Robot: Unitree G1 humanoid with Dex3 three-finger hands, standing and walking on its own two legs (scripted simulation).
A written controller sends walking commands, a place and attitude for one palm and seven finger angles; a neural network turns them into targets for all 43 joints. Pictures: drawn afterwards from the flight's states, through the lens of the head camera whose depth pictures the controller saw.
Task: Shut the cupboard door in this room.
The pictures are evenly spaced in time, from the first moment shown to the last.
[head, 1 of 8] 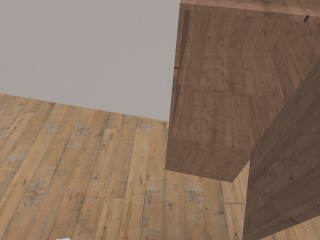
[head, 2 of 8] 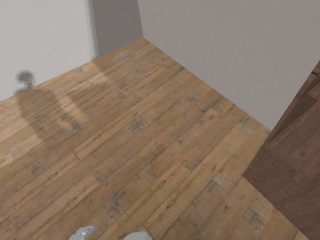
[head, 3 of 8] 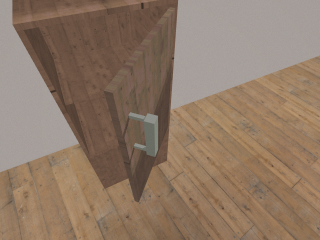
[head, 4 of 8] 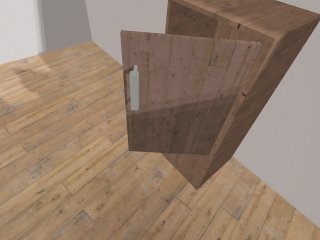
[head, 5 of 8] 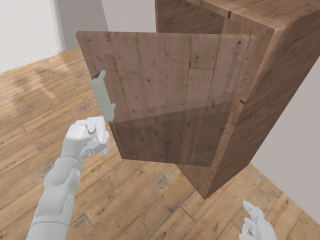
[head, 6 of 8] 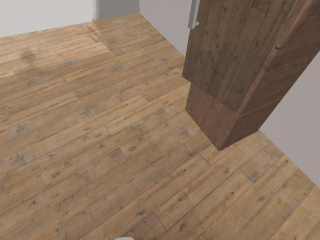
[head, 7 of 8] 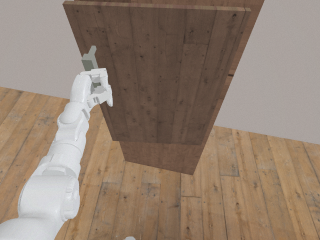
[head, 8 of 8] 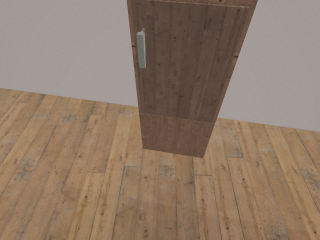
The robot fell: no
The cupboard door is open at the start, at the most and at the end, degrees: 80 80 0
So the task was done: yes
